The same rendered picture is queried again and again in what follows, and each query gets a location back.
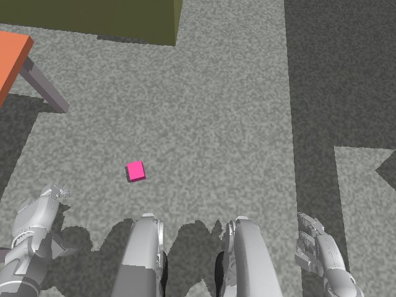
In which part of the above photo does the right robot hand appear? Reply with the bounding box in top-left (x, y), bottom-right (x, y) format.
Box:
top-left (295, 212), bottom-right (346, 277)

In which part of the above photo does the left robot arm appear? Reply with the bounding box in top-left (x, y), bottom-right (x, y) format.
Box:
top-left (0, 227), bottom-right (53, 297)

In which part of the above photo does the left robot hand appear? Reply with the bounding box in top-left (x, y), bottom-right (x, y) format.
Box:
top-left (12, 181), bottom-right (79, 259)

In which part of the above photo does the coffee table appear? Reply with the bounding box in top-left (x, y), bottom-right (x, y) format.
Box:
top-left (0, 31), bottom-right (70, 263)

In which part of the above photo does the right robot arm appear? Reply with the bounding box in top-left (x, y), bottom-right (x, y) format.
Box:
top-left (322, 269), bottom-right (364, 297)

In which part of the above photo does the sofa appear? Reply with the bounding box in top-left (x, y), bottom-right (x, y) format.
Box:
top-left (0, 0), bottom-right (183, 46)

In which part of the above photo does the small box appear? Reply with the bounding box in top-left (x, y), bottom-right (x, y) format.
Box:
top-left (127, 161), bottom-right (146, 182)

